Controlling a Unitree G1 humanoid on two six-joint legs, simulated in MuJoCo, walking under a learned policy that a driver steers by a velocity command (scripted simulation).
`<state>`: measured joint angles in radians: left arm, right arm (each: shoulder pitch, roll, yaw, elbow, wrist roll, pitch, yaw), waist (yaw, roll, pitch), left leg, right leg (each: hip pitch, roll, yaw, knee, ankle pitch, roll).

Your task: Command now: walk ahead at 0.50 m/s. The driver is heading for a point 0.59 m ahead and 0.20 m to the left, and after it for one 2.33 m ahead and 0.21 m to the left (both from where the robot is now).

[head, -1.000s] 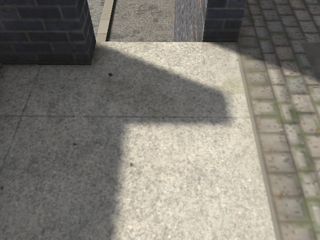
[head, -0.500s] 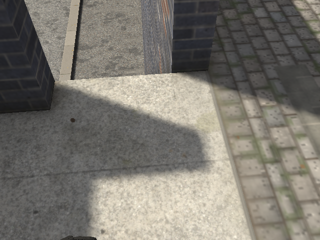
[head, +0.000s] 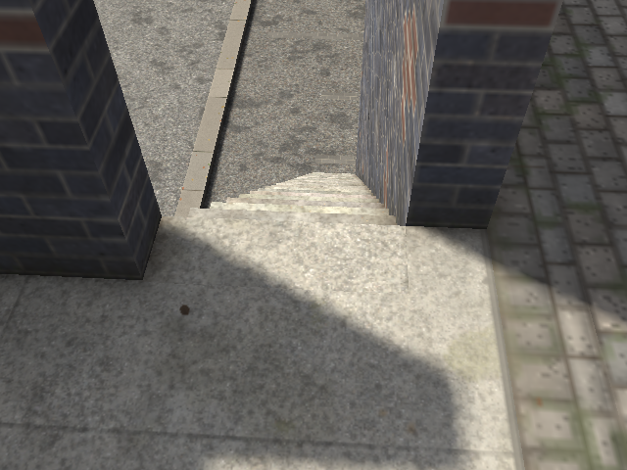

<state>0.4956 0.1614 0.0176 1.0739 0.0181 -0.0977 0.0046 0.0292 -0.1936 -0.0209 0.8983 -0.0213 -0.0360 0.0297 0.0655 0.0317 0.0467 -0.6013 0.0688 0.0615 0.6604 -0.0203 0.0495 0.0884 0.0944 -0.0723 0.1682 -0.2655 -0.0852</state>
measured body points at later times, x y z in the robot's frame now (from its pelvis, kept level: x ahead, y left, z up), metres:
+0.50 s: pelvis +0.26 +0.04 +0.01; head +0.28 +0.04 +0.45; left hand +0.41 +0.26 -0.13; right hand +0.18 -0.19 -0.14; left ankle +0.19 +0.09 -0.74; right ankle +0.42 -0.12 -0.69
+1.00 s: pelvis +0.51 +0.00 +0.01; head +0.55 +0.00 +0.45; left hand +0.45 +0.25 -0.13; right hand +0.71 -0.20 -0.12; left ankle +0.61 +0.15 -0.69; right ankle +0.50 -0.08 -0.74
